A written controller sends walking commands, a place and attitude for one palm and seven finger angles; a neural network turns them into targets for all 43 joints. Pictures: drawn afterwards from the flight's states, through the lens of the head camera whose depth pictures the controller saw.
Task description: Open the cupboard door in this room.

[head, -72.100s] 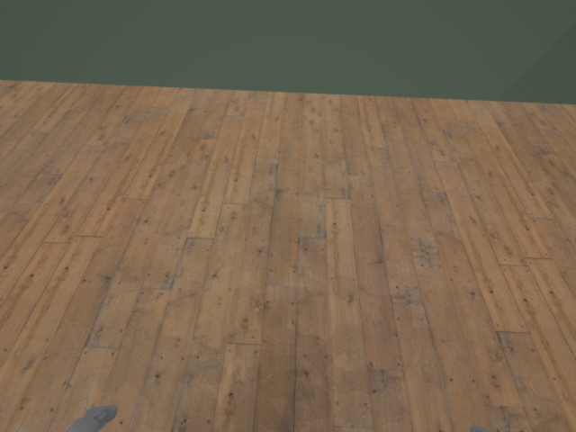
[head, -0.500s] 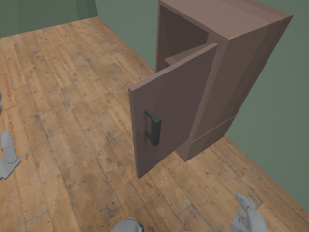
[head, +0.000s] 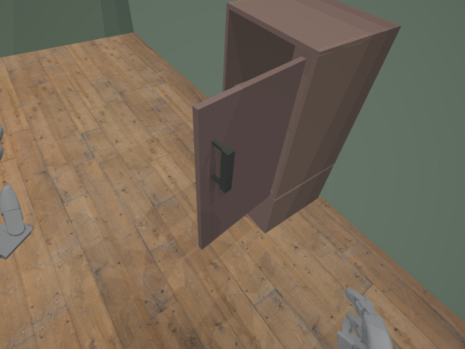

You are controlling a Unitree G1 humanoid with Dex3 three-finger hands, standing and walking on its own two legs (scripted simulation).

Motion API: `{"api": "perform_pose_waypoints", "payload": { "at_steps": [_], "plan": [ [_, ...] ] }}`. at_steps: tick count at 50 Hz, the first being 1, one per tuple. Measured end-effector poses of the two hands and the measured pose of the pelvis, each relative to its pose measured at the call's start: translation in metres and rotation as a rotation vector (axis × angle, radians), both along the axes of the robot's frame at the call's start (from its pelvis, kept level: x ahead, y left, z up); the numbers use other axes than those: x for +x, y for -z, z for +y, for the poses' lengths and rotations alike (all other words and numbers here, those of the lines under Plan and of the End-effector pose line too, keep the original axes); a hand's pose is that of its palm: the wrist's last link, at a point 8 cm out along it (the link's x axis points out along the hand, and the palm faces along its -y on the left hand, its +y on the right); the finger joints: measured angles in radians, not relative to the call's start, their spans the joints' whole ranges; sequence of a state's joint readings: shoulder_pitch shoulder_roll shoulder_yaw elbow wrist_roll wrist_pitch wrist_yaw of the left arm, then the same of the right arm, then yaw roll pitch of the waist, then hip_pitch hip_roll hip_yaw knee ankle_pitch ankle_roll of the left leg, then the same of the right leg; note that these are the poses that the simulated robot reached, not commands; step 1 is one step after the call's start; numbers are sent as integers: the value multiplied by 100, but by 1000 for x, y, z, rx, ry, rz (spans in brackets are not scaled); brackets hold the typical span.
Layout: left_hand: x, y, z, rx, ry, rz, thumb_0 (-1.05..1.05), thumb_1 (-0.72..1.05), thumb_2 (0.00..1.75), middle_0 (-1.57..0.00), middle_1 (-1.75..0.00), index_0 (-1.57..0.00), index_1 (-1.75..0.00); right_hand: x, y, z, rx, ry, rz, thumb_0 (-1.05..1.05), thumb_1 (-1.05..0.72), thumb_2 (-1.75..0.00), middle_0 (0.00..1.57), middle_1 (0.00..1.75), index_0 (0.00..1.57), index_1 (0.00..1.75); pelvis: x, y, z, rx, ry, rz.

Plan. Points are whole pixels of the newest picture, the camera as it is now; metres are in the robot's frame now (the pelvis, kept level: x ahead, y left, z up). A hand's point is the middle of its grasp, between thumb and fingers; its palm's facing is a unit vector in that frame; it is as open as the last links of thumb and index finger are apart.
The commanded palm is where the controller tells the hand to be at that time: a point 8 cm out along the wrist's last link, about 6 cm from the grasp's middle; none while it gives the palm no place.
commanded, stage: stop stepping back and stand still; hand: left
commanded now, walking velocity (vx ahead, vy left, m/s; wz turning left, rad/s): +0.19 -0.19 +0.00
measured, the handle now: (221, 166) +0.53 +0.06 -0.03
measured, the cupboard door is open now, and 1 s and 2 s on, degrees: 97 97 97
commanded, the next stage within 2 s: let the arm hang, fingers relaxed in 0.72 s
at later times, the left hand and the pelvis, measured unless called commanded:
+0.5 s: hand (8, 298) +0.13 +0.24 +0.18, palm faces +0.45 -0.78 -0.44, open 7.4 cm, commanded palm +0.07 +0.28 +0.19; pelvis -0.07 -0.02 +0.02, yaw -1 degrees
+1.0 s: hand out of the picture +0.10 +0.24 -0.08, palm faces +0.09 -0.92 -0.39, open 7.4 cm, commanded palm none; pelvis -0.07 +0.01 +0.00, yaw +1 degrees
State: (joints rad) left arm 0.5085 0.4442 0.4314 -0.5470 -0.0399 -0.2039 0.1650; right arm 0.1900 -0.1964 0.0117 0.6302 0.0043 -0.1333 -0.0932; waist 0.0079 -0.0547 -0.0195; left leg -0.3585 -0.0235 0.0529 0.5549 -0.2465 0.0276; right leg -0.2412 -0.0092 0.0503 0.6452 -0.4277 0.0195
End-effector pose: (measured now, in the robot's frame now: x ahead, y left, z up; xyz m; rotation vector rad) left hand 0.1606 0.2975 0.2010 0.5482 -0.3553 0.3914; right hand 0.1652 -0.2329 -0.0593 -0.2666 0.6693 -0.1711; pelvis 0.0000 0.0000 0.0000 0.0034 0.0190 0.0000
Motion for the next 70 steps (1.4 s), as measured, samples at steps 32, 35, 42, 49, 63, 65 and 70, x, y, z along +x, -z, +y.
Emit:
{"api": "perform_pose_waypoints", "payload": {
  "at_steps": [32,35,42,49,63,65,70],
  "plan": [
    [-74,7,-21,5,-5,97,1,88,90,-21,-30,-21,-31,-128,11,-34,15,90,76,2,-91,-90,20,30,20,30,-78,-9,-13,28,20,-47],
    [-76,-2,-18,46,-26,80,1,88,90,-21,-30,-21,-31,-115,15,-21,58,58,56,2,-91,-90,20,30,20,30,-75,-8,-15,16,17,-47],
    [-66,15,-2,9,-53,154,1,89,90,-21,-30,-21,-31,-92,21,0,101,-6,82,1,-91,-90,20,30,20,30,-72,-10,-3,-14,12,-16],
    [-68,221,-3,-336,-128,953,0,90,90,-20,-30,-19,-30,-101,58,0,98,-40,248,1,-91,-90,20,30,20,30,-75,3,9,40,-20,9],
    [-222,332,-58,-637,-232,1571,-2,97,90,-21,-30,-21,-31,-208,55,-21,18,80,646,1,-91,-90,20,30,20,30,-85,-14,-1,-12,-39,-36],
    [-230,328,-50,-626,-256,1594,-2,96,90,-21,-30,-20,-30,-217,56,-19,26,86,668,1,-91,-90,20,30,20,30,-86,-16,1,-13,-37,-37],
    [-239,318,-32,-590,-304,1616,0,93,90,-20,-30,-20,-30,-232,63,-7,67,88,693,1,-91,-90,20,30,20,30,-89,-19,7,-10,-32,-40]
  ]
}}
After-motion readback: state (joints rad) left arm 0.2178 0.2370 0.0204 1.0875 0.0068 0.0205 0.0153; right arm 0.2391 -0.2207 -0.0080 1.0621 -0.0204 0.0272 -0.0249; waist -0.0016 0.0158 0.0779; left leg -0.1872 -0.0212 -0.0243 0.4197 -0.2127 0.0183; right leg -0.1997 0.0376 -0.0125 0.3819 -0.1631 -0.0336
